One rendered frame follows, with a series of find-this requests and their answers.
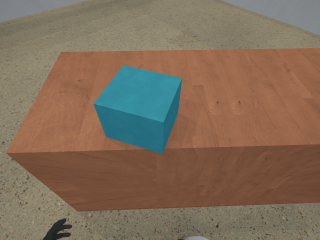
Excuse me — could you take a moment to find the carton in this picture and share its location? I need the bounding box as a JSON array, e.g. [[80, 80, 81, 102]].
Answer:
[[94, 65, 182, 154]]

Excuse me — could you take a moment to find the left robot hand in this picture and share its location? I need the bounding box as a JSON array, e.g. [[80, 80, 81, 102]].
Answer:
[[43, 218, 72, 240]]

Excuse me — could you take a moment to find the pedestal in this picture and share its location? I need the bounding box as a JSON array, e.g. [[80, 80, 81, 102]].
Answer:
[[6, 48, 320, 212]]

